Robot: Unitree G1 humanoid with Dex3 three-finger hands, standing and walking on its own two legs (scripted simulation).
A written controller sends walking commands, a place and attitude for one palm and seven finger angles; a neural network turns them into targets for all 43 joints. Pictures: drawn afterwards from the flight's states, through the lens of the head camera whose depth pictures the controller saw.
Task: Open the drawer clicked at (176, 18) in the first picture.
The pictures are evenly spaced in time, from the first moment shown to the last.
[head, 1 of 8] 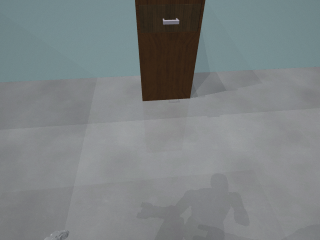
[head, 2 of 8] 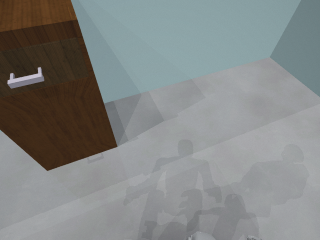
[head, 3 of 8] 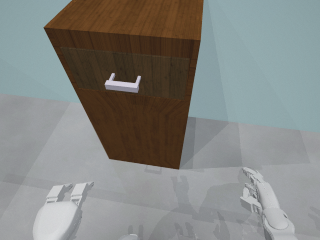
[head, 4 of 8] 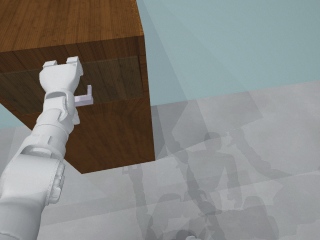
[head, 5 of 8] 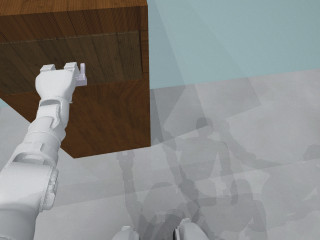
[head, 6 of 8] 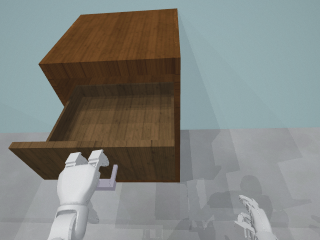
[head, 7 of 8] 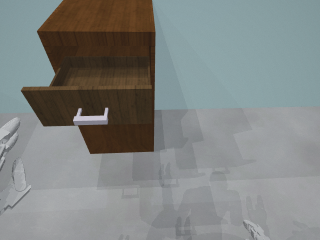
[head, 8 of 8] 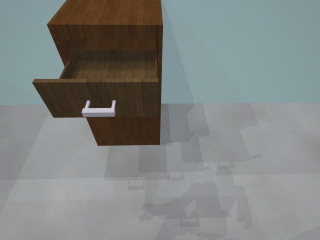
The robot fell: no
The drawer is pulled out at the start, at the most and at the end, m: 0.00 0.30 0.29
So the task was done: yes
